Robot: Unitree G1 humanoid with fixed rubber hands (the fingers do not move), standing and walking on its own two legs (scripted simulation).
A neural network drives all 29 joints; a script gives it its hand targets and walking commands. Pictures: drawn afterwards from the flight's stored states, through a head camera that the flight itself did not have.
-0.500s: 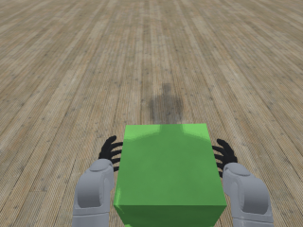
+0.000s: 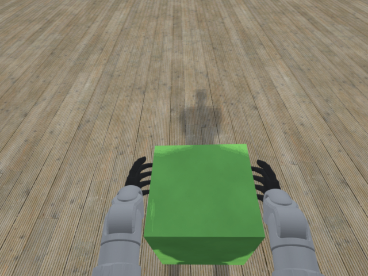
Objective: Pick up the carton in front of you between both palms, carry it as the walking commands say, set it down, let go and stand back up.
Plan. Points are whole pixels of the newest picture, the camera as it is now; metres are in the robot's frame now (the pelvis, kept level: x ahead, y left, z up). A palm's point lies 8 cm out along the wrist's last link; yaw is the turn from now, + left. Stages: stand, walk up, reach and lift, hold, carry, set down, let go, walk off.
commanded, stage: carry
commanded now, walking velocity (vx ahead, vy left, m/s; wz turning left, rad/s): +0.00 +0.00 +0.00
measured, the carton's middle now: (201, 208) +0.30 +0.00 -0.04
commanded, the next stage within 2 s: hold in 0.58 s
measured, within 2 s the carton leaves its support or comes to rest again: neither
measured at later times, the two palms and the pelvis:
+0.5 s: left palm (136, 191) +0.29 +0.14 +0.04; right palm (275, 196) +0.29 -0.16 +0.04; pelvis +0.00 -0.01 +0.00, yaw +0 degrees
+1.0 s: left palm (147, 198) +0.28 +0.11 +0.04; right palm (295, 219) +0.24 -0.18 +0.04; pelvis -0.03 +0.00 +0.01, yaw -7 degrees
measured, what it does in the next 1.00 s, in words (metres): stands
